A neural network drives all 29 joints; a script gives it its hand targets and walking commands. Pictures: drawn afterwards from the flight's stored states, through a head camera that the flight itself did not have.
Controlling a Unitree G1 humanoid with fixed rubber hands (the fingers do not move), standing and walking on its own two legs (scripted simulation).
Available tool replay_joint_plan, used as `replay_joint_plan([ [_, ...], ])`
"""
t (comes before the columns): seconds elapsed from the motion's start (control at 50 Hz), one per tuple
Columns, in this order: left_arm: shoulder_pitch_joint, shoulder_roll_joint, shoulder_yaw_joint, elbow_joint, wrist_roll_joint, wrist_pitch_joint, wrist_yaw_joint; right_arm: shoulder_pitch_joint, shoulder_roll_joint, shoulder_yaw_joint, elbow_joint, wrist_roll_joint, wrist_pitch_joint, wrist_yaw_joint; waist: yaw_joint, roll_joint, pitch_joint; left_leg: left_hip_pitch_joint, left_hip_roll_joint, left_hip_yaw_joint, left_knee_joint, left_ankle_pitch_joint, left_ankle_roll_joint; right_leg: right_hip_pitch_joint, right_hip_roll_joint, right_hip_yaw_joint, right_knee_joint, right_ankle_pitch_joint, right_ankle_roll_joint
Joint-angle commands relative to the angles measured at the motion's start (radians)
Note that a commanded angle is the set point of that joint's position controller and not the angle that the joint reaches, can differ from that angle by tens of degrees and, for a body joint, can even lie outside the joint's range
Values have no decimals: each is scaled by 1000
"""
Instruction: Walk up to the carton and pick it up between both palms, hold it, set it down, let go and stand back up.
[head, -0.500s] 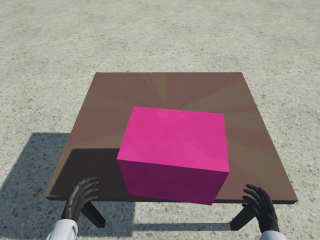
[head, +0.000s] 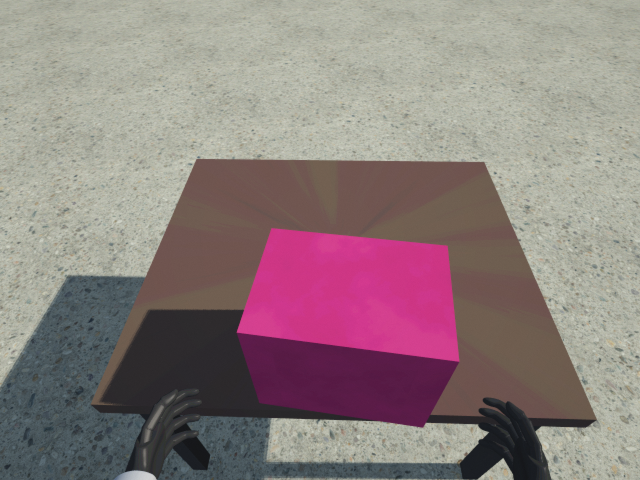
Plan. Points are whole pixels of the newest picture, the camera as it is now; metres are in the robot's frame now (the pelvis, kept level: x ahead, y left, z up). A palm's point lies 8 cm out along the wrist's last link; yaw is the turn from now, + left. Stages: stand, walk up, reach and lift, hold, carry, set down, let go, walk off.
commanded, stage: set down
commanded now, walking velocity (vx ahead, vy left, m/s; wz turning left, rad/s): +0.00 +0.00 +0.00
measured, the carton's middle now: (348, 328) +0.38 -0.01 -0.09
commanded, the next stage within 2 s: let go in 0.70 s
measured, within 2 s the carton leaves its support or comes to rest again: neither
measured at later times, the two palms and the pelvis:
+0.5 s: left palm (161, 475) +0.16 +0.23 -0.07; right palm out of the picture +0.16 -0.22 -0.07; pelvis +0.01 -0.01 +0.01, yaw +0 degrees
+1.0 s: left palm (172, 461) +0.18 +0.22 -0.07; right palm out of the picture +0.16 -0.23 -0.08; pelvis +0.01 -0.01 +0.01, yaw +0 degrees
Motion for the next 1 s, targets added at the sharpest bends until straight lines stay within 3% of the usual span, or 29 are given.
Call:
replay_joint_plan([
  [0.0, -107, 117, 61, -109, 46, 29, -2, -105, -104, -26, -66, -18, -13, -4, 8, 52, -83, -35, -28, 63, -85, 238, -33, 114, 28, -25, -80, 81, -68],
  [0.44, -11, 46, 111, -297, 184, 314, 35, -31, -80, -41, -150, -133, 119, 3, 18, 7, -78, 27, -38, 109, -141, 309, -29, 176, 26, -43, -143, 185, -39],
  [0.48, -5, 38, 112, -305, 195, 337, 36, -24, -80, -41, -149, -139, 129, 4, 17, 12, -75, 34, -38, 109, -142, 316, -30, 174, 27, -46, -147, 185, -39],
  [0.5, -32, 23, 90, -259, 219, 364, 37, -44, -100, -58, -70, -164, 160, 11, -6, 42, -23, 34, -30, 96, -146, 289, -37, 134, 26, -50, -154, 155, -46],
  [0.52, -36, 15, 91, -264, 229, 387, 41, -49, -103, -62, -78, -172, 176, 18, -6, 48, -32, 42, -25, 96, -150, 275, -38, 125, 27, -56, -159, 125, -52],
  [0.56, -31, 0, 88, -257, 237, 423, 52, -63, -113, -72, -82, -200, 195, 27, -3, 27, -22, 34, -19, 95, -159, 250, -33, 117, 33, -67, -158, 96, -49],
  [0.74, -39, 16, 120, -346, 244, 428, 70, -39, -102, -64, -133, -206, 170, 32, 0, -8, -126, 40, -29, 107, -126, 324, -31, 171, 21, -61, -111, 295, -22],
  [0.88, -20, 3, 120, -320, 254, 446, 58, -35, -118, -62, -122, -192, 155, 31, 0, 7, -116, 48, -33, 107, -110, 355, -38, 158, 26, -66, -108, 316, -28],
  [0.98, -31, -3, 114, -322, 259, 456, 53, -40, -116, -65, -132, -193, 166, 31, 1, 2, -82, 38, -30, 111, -118, 319, -29, 139, 29, -68, -119, 241, -36],
])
